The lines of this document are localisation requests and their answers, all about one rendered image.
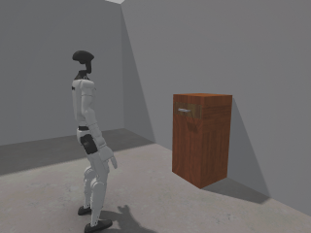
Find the drawer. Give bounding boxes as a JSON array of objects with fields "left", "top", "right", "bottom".
[{"left": 174, "top": 102, "right": 202, "bottom": 119}]

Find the robot torso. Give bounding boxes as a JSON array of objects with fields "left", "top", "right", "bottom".
[{"left": 72, "top": 76, "right": 96, "bottom": 145}]

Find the right robot hand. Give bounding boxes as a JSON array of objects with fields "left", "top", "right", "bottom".
[{"left": 99, "top": 146, "right": 118, "bottom": 174}]

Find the robot right forearm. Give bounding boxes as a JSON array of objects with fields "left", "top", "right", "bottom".
[{"left": 85, "top": 109, "right": 107, "bottom": 149}]

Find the right robot upper arm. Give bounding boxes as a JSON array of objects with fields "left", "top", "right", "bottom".
[{"left": 80, "top": 80, "right": 95, "bottom": 119}]

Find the cabinet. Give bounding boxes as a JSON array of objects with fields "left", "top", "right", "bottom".
[{"left": 172, "top": 93, "right": 232, "bottom": 189}]

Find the robot right thigh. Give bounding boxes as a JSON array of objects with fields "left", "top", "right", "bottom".
[{"left": 83, "top": 136, "right": 108, "bottom": 190}]

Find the handle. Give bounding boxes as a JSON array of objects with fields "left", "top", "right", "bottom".
[{"left": 178, "top": 109, "right": 190, "bottom": 113}]

